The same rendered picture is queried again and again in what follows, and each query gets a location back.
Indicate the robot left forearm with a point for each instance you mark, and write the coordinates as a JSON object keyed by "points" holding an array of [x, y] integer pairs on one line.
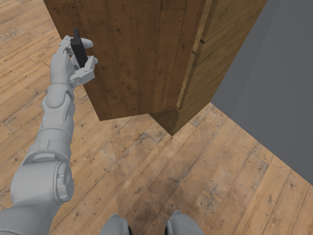
{"points": [[56, 129]]}

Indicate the right robot thigh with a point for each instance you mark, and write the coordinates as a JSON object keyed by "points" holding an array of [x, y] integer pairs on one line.
{"points": [[182, 224]]}

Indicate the handle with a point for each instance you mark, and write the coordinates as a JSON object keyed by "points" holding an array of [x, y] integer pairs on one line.
{"points": [[78, 48]]}

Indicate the robot left upper arm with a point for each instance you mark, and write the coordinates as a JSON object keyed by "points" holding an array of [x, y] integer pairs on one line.
{"points": [[38, 191]]}

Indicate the robot left shin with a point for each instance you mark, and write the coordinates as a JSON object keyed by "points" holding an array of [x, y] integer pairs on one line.
{"points": [[114, 216]]}

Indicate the left robot hand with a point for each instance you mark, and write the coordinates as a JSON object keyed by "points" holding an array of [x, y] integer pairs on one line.
{"points": [[62, 67]]}

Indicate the cupboard door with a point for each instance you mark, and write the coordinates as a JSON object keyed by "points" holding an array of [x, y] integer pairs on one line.
{"points": [[143, 49]]}

